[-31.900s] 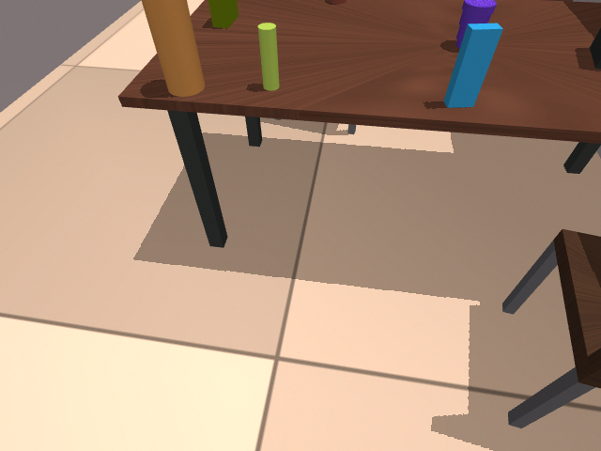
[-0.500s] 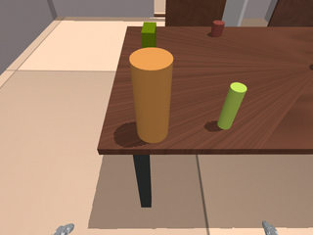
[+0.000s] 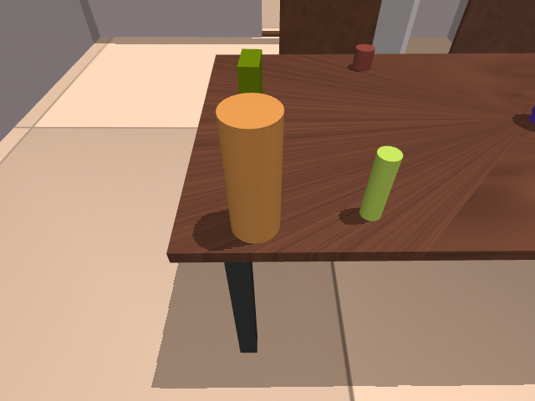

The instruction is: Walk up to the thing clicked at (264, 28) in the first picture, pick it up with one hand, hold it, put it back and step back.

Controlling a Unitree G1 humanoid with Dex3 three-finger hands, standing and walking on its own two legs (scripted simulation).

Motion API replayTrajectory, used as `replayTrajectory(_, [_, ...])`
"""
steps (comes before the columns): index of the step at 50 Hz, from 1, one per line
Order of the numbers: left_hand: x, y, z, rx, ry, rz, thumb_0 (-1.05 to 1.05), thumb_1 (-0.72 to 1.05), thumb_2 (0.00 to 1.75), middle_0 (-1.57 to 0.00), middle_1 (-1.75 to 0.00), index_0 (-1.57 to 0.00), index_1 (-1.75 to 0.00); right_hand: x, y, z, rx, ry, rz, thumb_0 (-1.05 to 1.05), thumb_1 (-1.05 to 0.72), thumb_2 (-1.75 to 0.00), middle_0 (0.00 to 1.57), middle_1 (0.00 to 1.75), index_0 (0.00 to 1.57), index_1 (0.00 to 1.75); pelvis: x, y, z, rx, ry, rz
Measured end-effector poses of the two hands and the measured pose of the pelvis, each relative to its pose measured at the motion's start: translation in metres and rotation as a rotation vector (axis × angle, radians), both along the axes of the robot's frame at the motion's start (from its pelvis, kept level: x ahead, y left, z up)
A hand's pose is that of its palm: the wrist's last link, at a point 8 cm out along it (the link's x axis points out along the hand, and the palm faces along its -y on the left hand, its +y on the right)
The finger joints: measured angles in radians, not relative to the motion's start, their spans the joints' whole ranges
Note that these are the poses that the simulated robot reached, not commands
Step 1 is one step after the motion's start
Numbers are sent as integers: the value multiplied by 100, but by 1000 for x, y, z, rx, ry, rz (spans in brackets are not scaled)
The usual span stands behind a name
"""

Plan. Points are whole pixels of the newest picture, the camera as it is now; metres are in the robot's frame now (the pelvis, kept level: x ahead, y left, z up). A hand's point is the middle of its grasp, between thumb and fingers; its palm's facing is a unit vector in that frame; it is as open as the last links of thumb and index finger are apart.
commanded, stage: home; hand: right
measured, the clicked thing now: (379, 186) +0.51 -0.20 +0.03
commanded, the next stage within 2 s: stand in 1.12 s
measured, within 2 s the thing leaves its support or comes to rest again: neither
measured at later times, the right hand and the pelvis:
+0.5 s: hand out of the picture +0.06 -0.25 -0.15, palm faces -0.06 +0.93 -0.36, open 17.4 cm; pelvis +0.01 +0.00 +0.00, yaw +0 degrees
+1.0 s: hand out of the picture +0.10 -0.25 -0.15, palm faces -0.05 +0.93 -0.36, open 17.3 cm; pelvis +0.02 +0.01 +0.01, yaw +0 degrees
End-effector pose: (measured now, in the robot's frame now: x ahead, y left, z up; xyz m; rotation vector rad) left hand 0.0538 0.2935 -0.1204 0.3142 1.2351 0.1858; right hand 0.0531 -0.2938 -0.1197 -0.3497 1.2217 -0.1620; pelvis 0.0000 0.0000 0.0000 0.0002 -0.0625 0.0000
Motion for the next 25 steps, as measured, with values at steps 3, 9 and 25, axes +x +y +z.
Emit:
replayTrajectory(3, [-1,0,1,2,1,4,1,90,90,-20,-30,-21,-30,-2,-2,1,-1,6,-5,-1,55,-4,6,5,6,5,-1,-1,1,-1,-1,1])
replayTrajectory(9, [-3,3,0,5,14,10,1,90,90,-20,-30,-21,-30,-6,-6,3,-11,25,-16,-1,55,-4,6,5,6,5,-2,-1,2,-4,3,2])
replayTrajectory(25, [8,7,0,4,42,19,1,90,90,-20,-30,-21,-30,6,-1,3,-13,48,-22,0,53,-5,6,6,6,5,9,4,4,-2,19,0])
